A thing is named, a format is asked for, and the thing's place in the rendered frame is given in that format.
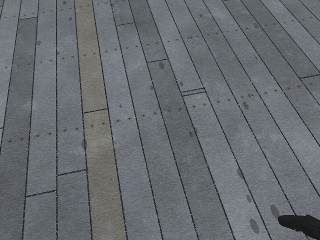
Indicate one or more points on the right robot hand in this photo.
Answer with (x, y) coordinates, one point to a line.
(308, 224)

